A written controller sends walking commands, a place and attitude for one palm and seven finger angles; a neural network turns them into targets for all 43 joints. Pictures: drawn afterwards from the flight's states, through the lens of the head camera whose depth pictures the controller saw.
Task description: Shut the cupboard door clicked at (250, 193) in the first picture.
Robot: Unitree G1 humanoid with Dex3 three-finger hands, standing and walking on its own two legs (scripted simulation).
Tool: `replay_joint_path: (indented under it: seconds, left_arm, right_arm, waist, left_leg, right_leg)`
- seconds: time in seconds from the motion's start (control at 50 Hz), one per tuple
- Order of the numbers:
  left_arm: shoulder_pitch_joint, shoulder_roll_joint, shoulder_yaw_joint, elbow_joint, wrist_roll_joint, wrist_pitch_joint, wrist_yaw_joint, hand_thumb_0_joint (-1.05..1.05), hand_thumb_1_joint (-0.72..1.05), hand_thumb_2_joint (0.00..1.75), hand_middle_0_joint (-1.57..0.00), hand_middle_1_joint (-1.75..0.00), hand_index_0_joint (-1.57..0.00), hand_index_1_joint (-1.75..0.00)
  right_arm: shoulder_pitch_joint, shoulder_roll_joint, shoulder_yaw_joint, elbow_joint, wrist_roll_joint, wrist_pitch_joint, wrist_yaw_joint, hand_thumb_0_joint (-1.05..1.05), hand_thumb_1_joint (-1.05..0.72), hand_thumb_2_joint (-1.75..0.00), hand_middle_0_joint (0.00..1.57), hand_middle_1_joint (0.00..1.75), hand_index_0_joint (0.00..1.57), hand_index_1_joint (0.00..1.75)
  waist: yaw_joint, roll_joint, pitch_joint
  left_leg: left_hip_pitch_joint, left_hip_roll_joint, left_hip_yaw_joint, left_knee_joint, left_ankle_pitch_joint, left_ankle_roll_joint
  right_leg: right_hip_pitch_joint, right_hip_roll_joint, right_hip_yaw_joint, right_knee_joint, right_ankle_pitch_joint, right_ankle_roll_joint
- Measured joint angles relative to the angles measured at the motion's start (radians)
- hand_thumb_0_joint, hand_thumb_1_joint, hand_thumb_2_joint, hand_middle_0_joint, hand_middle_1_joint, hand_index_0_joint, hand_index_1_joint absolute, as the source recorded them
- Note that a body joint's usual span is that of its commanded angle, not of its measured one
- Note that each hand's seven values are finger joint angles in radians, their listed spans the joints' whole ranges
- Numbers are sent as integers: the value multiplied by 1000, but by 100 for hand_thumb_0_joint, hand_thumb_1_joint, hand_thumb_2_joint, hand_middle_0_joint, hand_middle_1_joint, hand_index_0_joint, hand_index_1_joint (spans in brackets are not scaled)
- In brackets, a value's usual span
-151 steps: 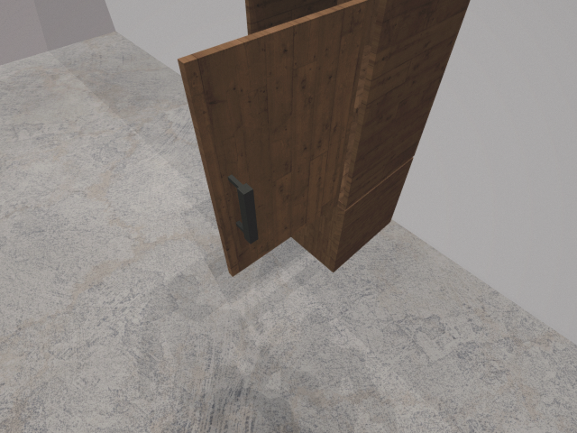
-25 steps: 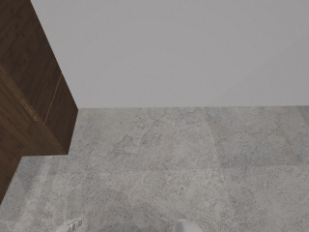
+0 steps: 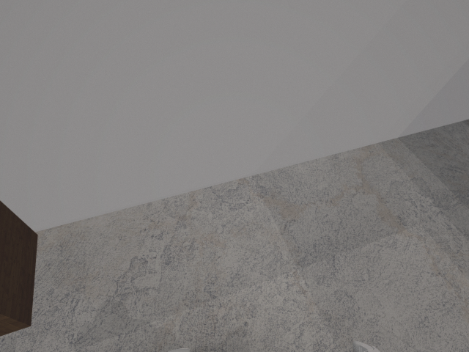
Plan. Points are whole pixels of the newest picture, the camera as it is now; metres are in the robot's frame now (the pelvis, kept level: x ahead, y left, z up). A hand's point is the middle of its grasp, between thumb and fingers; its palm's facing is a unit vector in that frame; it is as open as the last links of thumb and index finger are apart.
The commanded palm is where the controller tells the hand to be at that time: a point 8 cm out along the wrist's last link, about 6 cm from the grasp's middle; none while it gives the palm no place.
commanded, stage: walk to a spot facing it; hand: left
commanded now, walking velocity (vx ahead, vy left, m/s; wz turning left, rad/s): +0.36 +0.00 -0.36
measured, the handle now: out of the picture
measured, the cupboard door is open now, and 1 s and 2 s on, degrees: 87 87 87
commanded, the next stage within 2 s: turn to face it in 0.56 s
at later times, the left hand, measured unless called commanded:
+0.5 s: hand (194, 266) +0.31 +0.11 -0.15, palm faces -0.10 -0.97 -0.20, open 7.2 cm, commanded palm none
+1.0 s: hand (214, 198) +0.50 +0.08 -0.15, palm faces +0.08 -0.97 -0.22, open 7.4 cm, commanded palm none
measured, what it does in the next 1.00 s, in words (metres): walks ahead: right foot, then left foot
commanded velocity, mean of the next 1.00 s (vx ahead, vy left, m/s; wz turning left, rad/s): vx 0.21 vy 0.00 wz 0.16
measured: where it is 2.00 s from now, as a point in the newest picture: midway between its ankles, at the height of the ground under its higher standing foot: (272, 280)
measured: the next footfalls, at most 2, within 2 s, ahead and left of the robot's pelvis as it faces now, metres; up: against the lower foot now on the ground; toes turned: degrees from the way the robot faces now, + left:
right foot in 0.30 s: +0.22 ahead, -0.17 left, +0.00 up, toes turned -14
left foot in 0.66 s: +0.44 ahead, +0.04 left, +0.00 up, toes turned +2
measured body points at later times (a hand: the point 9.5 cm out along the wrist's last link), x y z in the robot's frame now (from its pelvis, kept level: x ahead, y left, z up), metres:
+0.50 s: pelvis +0.21 -0.07 +0.02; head +0.25 -0.07 +0.46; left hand +0.32 +0.16 -0.13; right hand +0.17 -0.31 -0.14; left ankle +0.24 +0.07 -0.67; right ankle +0.18 -0.16 -0.72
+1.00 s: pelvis +0.40 -0.11 +0.00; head +0.43 -0.12 +0.45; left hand +0.49 +0.13 -0.13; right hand +0.42 -0.35 -0.16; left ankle +0.39 +0.03 -0.71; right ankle +0.43 -0.22 -0.73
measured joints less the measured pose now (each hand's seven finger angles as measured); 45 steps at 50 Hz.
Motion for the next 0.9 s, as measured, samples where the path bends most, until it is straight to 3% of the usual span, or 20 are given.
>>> replay_joint_path:
  seconds: [0.06,0.12,0.18,0.28,0.32,0.36,0.38,0.42,0.5,0.62,0.66,0.68,0.72,0.76,0.8,0.9]
  left_arm:
    - [-17,21,11,17,6,16,-3,1,90,90,-20,-30,-20,-30]
    - [-59,31,21,3,13,15,-12,1,91,90,-20,-29,-20,-30]
    - [-98,25,16,-26,11,9,-19,1,91,90,-20,-29,-19,-30]
    - [-154,21,5,-53,10,-7,-25,1,91,90,-20,-29,-19,-30]
    - [-166,30,4,-61,11,-33,-20,1,91,90,-20,-29,-19,-30]
    - [-176,17,1,-56,2,-48,-3,1,91,90,-20,-29,-19,-30]
    - [-171,10,-2,-52,0,-50,5,1,91,90,-20,-29,-19,-30]
    - [-148,-3,-6,-39,-1,-49,20,0,91,90,-20,-29,-19,-30]
    - [-95,-3,4,2,-2,-57,37,0,93,90,-20,-30,-20,-30]
    - [-29,8,-6,67,-2,-56,27,0,93,90,-20,-30,-20,-30]
    - [3,2,-8,80,-7,-46,27,0,92,90,-20,-30,-20,-30]
    - [8,5,-9,87,-9,-37,27,0,92,90,-20,-30,-20,-30]
    - [2,11,-14,96,-7,-18,31,1,92,90,-20,-30,-20,-30]
    - [-26,11,-15,92,-4,-8,31,1,92,90,-20,-29,-20,-30]
    - [-65,4,-17,68,-3,-6,30,1,91,90,-20,-29,-19,-30]
    - [-142,-16,-17,-9,-6,-6,31,1,92,90,-20,-29,-19,-30]
  right_arm:
    - [19,29,11,9,-11,-9,-14,0,-91,-90,20,30,20,30]
    - [72,52,19,41,-10,-9,-22,0,-91,-90,20,30,20,30]
    - [122,59,21,88,-9,-4,-21,0,-91,-90,20,30,20,30]
    - [196,47,11,147,-5,22,-11,0,-91,-90,20,30,20,30]
    - [229,42,8,171,5,38,-5,0,-91,-90,20,30,20,30]
    - [213,28,0,204,11,63,-2,1,-91,-90,20,30,20,30]
    - [200,23,-5,214,12,70,-3,1,-91,-90,20,30,20,30]
    - [171,19,-12,217,8,72,-5,1,-91,-90,20,30,20,30]
    - [117,32,-17,179,6,59,0,1,-91,-90,20,30,20,30]
    - [42,48,-8,136,7,32,11,1,-91,-90,20,30,19,30]
    - [31,41,-4,124,0,10,9,0,-91,-90,20,30,20,30]
    - [22,46,-3,121,-4,3,4,0,-91,-90,20,30,20,30]
    - [21,59,3,114,-5,1,-7,0,-91,-90,20,30,20,30]
    - [37,70,7,116,-2,3,-17,0,-91,-90,20,30,20,30]
    - [56,68,5,129,2,7,-32,0,-93,-90,20,30,20,30]
    - [87,53,8,157,6,53,-26,0,-93,-90,20,30,20,30]
  waist:
    - [0,-34,-3]
    - [6,-42,-6]
    - [8,-22,-1]
    - [-29,12,19]
    - [-32,2,19]
    - [-33,19,36]
    - [-34,23,38]
    - [-39,22,31]
    - [-39,-4,8]
    - [-14,-21,12]
    - [-9,-14,8]
    - [-10,-24,10]
    - [-12,-38,9]
    - [-13,-38,8]
    - [-9,-30,12]
    - [-14,8,21]
  left_leg:
    - [20,0,38,59,-49,24]
    - [90,3,59,-24,-53,7]
    - [170,18,83,-114,-45,-3]
    - [264,59,118,-100,-127,-48]
    - [230,67,110,75,-224,-33]
    - [129,58,36,361,-287,-9]
    - [77,50,13,465,-270,-3]
    - [-9,46,1,539,-214,0]
    - [-96,45,17,380,-117,-7]
    - [-60,14,44,53,11,12]
    - [-19,3,46,-12,77,52]
    - [-23,-3,52,30,58,68]
    - [-11,-14,59,70,-10,71]
    - [16,-29,48,43,-29,60]
    - [47,-46,28,-8,-11,51]
    - [79,-59,-47,-40,-18,35]
  right_leg:
    - [-149,-22,-15,388,-33,-12]
    - [-275,-65,-55,537,71,0]
    - [-321,-102,-89,395,112,13]
    - [-251,-101,-144,27,177,7]
    - [-215,-100,-139,-15,212,-17]
    - [-193,-86,-150,37,164,-22]
    - [-167,-78,-155,25,144,-22]
    - [-107,-63,-162,-42,141,-16]
    - [2,-44,-165,-188,163,-20]
    - [128,-39,-171,-229,90,7]
    - [114,-46,-171,-110,13,17]
    - [69,-57,-156,27,-34,14]
    - [-46,-60,-119,316,-77,10]
    - [-144,-71,-110,465,-47,21]
    - [-201,-89,-106,443,-12,38]
    - [-209,-98,-98,146,69,68]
